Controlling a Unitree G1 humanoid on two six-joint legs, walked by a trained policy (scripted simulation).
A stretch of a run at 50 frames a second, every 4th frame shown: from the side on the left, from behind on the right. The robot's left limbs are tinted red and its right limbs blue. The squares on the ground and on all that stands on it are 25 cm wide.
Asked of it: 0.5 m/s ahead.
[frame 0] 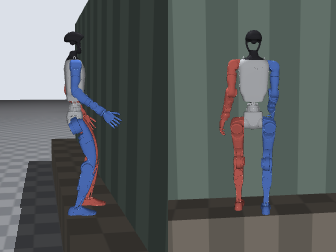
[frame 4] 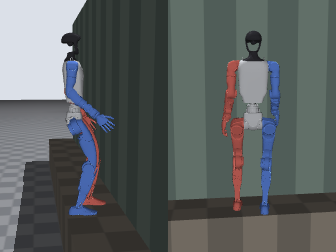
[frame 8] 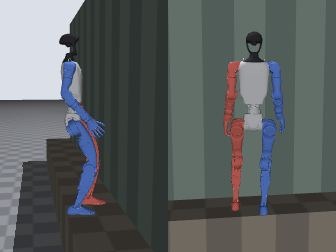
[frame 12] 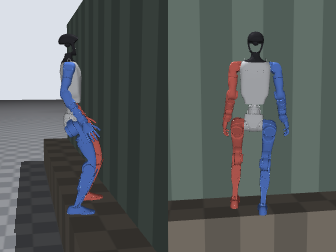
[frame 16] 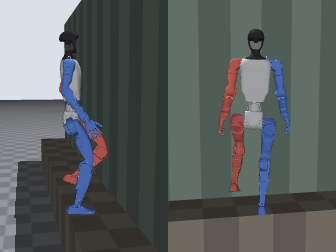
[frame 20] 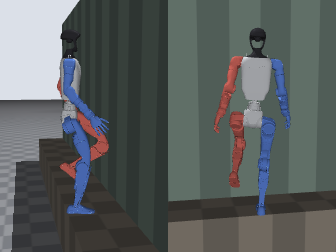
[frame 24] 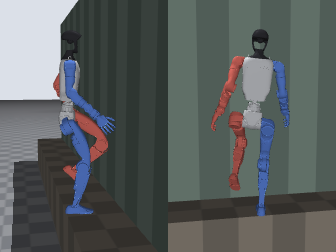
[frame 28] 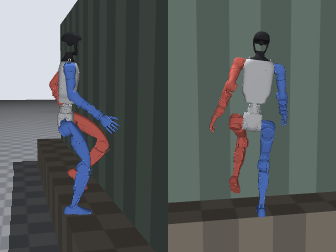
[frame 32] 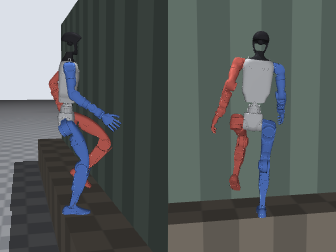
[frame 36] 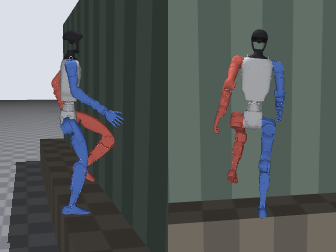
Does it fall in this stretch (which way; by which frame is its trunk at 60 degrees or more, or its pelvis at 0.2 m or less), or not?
no
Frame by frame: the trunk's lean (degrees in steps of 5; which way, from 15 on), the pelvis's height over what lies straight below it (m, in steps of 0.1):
0: 0, 0.8
4: 5, 0.8
8: 5, 0.8
12: 5, 0.8
16: 5, 0.8
20: 5, 0.8
24: 5, 0.8
28: 10, 0.8
32: 5, 0.8
36: 5, 0.8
